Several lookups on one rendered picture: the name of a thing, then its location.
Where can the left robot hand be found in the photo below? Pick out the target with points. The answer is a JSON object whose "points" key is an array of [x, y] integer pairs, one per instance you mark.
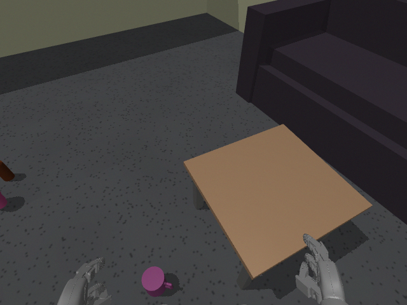
{"points": [[76, 290]]}

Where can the sofa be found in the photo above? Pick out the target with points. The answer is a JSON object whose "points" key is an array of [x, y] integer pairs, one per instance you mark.
{"points": [[334, 72]]}

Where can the coffee table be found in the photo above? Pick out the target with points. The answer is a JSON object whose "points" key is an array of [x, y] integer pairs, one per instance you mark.
{"points": [[266, 191]]}

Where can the right robot hand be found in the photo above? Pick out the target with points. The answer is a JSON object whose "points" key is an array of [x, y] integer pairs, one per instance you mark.
{"points": [[325, 271]]}

